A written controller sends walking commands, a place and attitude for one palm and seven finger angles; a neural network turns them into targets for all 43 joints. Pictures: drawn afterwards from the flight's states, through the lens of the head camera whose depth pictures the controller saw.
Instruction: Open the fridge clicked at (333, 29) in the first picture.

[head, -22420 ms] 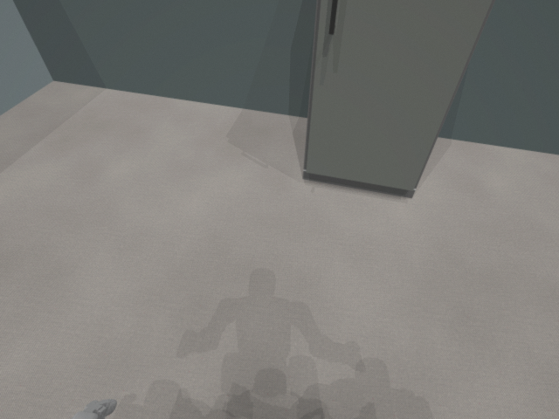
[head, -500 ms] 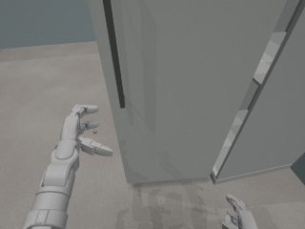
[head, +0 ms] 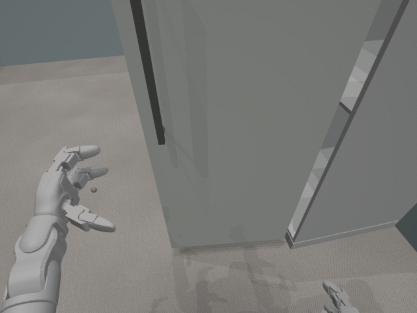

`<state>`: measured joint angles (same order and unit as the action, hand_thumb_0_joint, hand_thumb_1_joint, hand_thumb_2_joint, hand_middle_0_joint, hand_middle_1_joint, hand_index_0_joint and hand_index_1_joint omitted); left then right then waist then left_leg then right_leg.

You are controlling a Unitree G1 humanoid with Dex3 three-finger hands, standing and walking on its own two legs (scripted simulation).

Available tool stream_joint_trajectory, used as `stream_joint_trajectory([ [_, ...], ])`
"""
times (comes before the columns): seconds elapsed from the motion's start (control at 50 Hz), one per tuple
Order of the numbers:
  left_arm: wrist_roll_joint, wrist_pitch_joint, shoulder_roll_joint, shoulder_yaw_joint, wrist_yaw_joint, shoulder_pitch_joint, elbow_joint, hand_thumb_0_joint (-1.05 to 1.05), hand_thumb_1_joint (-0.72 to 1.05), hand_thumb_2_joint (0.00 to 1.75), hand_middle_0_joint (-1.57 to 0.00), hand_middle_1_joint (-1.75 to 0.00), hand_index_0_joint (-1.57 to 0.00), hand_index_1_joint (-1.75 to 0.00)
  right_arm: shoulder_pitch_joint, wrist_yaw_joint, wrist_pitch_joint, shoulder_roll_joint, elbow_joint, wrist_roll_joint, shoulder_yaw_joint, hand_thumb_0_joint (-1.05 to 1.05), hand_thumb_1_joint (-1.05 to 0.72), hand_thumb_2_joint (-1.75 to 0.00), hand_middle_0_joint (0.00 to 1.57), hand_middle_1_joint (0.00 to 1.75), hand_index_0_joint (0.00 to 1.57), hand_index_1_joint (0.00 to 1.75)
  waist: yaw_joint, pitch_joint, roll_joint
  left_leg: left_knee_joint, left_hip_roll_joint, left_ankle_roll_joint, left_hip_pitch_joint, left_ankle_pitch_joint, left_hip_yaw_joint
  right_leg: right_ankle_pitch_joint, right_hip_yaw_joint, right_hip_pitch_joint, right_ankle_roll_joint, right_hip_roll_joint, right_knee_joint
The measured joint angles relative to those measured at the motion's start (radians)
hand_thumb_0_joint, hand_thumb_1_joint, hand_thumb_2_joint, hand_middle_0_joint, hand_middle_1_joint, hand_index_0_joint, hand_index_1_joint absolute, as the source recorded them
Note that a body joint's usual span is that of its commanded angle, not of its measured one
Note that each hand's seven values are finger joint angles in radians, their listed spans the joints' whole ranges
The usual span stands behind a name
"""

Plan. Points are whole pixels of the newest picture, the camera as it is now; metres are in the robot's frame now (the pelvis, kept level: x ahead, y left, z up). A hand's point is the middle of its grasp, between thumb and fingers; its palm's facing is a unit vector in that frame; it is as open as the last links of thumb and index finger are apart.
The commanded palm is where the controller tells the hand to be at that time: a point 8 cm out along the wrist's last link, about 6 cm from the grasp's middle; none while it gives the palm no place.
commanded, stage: draw the hand back to the body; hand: left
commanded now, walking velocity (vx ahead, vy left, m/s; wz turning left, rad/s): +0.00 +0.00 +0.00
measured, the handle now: (146, 49) +0.53 +0.18 +0.28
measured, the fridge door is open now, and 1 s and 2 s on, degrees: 82 82 82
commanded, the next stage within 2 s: step back with the hand held close in 1.20 s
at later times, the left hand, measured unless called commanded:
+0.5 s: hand (51, 197) +0.24 +0.27 +0.16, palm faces +0.43 -0.85 -0.30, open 12.0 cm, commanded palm +0.19 +0.30 +0.17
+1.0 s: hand (28, 204) +0.22 +0.29 +0.17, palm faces +0.50 -0.78 -0.38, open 7.7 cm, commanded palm +0.17 +0.31 +0.19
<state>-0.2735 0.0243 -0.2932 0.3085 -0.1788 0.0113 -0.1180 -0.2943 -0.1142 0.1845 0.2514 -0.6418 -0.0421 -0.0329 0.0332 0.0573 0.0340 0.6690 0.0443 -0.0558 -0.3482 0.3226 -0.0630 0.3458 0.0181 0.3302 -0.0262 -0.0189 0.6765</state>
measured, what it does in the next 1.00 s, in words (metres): stands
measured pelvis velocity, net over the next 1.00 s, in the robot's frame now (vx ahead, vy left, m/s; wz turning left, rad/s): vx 0.03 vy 0.01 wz -0.01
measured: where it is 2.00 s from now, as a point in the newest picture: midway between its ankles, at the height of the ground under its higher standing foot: outside the picture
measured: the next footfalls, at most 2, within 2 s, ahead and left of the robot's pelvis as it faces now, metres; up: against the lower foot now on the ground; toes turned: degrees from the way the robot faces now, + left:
none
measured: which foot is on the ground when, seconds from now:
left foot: down 0.00-1.00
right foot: down 0.00-1.00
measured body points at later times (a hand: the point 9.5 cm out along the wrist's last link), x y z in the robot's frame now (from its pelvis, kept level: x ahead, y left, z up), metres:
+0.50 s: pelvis +0.01 +0.02 +0.01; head -0.01 +0.01 +0.46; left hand +0.21 +0.32 +0.18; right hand +0.20 -0.19 -0.06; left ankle +0.02 +0.16 -0.72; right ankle +0.01 -0.14 -0.72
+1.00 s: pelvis +0.03 +0.01 +0.02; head +0.00 +0.00 +0.46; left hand +0.18 +0.33 +0.19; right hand +0.22 -0.20 -0.06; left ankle +0.02 +0.16 -0.72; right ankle +0.01 -0.14 -0.72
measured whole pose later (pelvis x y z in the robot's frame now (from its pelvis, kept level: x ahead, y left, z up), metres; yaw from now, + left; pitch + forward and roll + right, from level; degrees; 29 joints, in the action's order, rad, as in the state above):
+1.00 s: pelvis +0.03 +0.01 +0.02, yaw +0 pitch -3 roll +0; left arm -0.04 -0.06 -0.33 0.36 0.10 -0.41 0.35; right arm -0.21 -0.11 0.18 0.21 -0.65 0.02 -0.02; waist 0.09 0.03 0.04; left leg 0.51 0.03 -0.04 -0.18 0.29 -0.04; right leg 0.30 0.03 0.16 -0.05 -0.04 0.50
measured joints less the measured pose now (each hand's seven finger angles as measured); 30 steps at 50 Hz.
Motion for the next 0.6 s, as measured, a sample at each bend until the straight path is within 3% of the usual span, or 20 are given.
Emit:
stream_joint_trajectory([
  [0.08,0.003,-0.063,-0.005,0.000,-0.008,-0.022,0.091,-0.02,-0.55,0.21,-0.25,-1.15,-0.25,-1.15,0.013,0.002,0.041,-0.005,-0.008,0.002,-0.002,0.02,-0.90,-0.90,0.20,0.30,0.20,0.30,0.011,0.005,-0.005,0.013,0.000,-0.003,-0.001,0.006,-0.010,0.005,-0.010,-0.007,0.002,0.001,0.004],
  [0.14,-0.020,-0.033,-0.015,-0.009,-0.047,-0.031,0.112,-0.02,-0.52,0.22,-0.25,-1.13,-0.25,-1.13,0.030,-0.002,0.055,-0.005,-0.003,-0.007,-0.010,0.02,-0.90,-0.90,0.20,0.30,0.20,0.30,0.015,0.019,0.004,0.014,-0.001,0.000,0.005,0.009,-0.012,0.005,-0.012,-0.018,-0.001,-0.001,-0.002],
  [0.22,0.092,-0.044,-0.036,-0.033,0.080,-0.079,0.143,-0.01,-0.44,0.26,-0.25,-1.08,-0.25,-1.08,0.079,-0.005,0.042,-0.023,0.015,0.016,-0.010,0.02,-0.90,-0.90,0.21,0.30,0.20,0.30,0.008,0.001,0.006,-0.018,-0.004,0.007,0.027,-0.007,0.000,-0.011,-0.001,-0.032,-0.006,-0.004,-0.028],
  [0.32,0.169,-0.056,-0.023,-0.037,0.197,-0.176,0.222,-0.01,-0.30,0.33,-0.24,-1.00,-0.24,-1.00,0.100,0.004,0.024,-0.041,0.032,0.036,-0.012,0.02,-0.90,-0.90,0.21,0.30,0.20,0.30,0.016,-0.028,-0.008,-0.061,-0.005,0.009,0.050,-0.029,0.012,-0.035,0.009,-0.051,-0.010,-0.007,-0.070],
  [0.48,0.223,-0.081,-0.022,-0.045,0.276,-0.265,0.350,-0.01,-0.02,0.46,-0.24,-0.84,-0.24,-0.84,0.075,0.006,0.026,-0.044,-0.004,0.053,-0.015,0.02,-0.90,-0.90,0.21,0.30,0.20,0.30,0.046,-0.031,-0.003,-0.097,-0.016,0.020,0.106,-0.027,0.012,-0.043,0.005,-0.119,-0.019,-0.020,-0.127],
  [0.6,0.226,-0.093,-0.035,-0.011,0.277,-0.293,0.368,-0.01,0.19,0.56,-0.23,-0.71,-0.23,-0.71,0.081,0.010,0.007,-0.059,-0.015,0.058,-0.019,0.02,-0.90,-0.90,0.21,0.30,0.20,0.30,0.041,-0.031,-0.002,-0.133,-0.022,0.025,0.142,-0.033,0.026,-0.045,0.017,-0.145,-0.025,-0.028,-0.150],
])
